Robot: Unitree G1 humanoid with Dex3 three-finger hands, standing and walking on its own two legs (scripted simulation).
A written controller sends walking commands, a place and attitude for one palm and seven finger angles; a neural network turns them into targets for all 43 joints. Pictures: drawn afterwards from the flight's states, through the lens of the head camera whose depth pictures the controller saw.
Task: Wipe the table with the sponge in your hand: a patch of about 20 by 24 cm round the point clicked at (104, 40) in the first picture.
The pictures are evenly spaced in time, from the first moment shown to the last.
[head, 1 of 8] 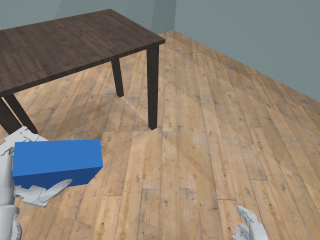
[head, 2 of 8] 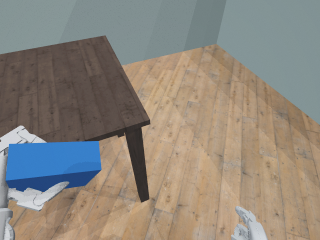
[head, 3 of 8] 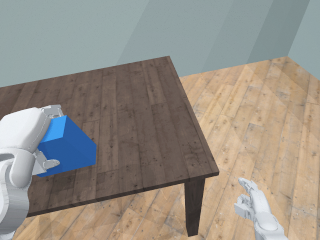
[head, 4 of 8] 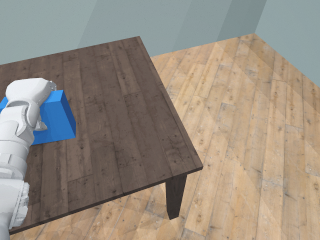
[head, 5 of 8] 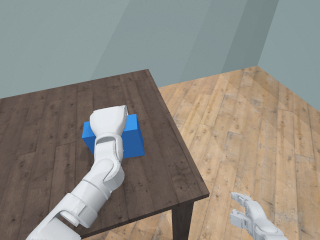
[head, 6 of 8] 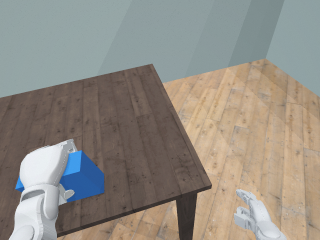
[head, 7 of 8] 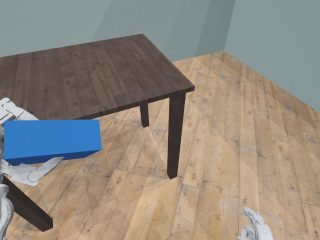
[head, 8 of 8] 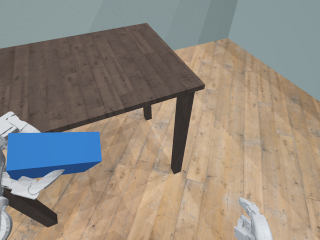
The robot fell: no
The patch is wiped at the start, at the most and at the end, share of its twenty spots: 0.00 1.00 1.00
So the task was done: yes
